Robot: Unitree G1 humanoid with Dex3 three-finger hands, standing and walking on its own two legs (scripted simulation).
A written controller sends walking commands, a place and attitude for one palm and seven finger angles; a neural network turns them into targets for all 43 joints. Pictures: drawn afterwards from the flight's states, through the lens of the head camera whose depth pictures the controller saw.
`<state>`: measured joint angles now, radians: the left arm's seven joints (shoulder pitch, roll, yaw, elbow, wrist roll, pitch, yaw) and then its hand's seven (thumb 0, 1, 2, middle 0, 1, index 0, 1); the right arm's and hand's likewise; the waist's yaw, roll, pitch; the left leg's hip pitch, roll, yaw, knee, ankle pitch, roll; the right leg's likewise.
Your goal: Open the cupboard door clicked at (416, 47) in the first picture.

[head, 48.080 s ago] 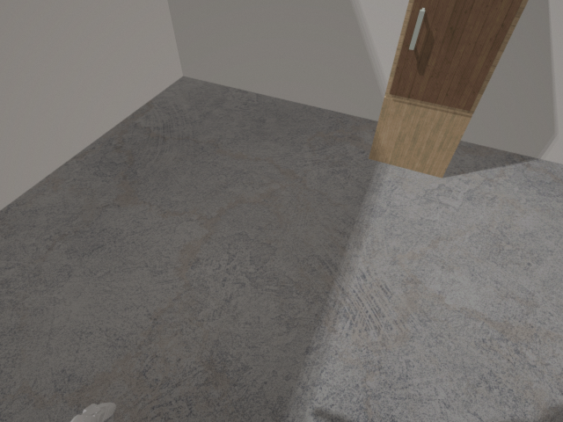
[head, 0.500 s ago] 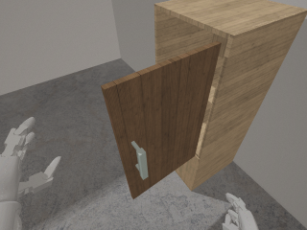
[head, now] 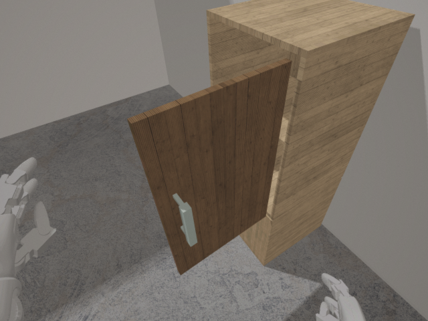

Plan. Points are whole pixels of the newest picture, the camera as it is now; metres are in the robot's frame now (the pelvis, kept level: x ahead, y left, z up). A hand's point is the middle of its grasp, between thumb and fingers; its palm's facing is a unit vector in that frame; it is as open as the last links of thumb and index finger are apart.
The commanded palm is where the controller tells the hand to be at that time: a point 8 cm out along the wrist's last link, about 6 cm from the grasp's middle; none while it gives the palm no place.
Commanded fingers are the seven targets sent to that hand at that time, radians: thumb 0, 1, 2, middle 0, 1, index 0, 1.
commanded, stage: step back with the hand held close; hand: left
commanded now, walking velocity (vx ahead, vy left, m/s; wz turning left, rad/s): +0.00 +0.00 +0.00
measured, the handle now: (184, 220) +0.35 +0.13 -0.04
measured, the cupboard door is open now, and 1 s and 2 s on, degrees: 93 93 93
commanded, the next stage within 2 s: stop stepping back and stand still in 1.24 s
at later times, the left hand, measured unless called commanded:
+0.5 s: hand (36, 244) +0.17 +0.28 +0.15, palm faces +0.33 -0.78 -0.53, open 7.4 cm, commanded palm +0.11 +0.32 +0.17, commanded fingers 0.00 0.90 0.90 -0.20 -0.30 -0.20 -0.30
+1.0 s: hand out of the picture +0.06 +0.30 +0.16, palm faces +0.49 -0.75 -0.44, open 7.5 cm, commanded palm -0.01 +0.34 +0.17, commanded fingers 0.00 0.90 0.90 -0.20 -0.30 -0.20 -0.30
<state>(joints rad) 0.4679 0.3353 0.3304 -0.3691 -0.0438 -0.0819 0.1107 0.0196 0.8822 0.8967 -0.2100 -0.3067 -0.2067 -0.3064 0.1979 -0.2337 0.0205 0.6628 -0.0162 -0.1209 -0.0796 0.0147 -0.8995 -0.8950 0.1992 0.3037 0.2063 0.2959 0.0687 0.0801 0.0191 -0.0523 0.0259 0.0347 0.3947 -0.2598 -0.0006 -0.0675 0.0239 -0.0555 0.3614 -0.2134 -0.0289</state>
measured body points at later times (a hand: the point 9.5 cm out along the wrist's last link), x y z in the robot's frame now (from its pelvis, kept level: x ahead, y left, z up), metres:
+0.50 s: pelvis -0.04 +0.02 +0.00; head -0.02 +0.02 +0.44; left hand +0.14 +0.32 +0.18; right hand +0.13 -0.23 -0.08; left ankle -0.02 +0.12 -0.74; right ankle +0.00 -0.10 -0.74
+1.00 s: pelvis -0.14 +0.04 -0.03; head -0.12 +0.06 +0.42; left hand +0.03 +0.34 +0.18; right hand +0.04 -0.20 -0.10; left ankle -0.03 +0.12 -0.74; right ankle -0.02 -0.10 -0.74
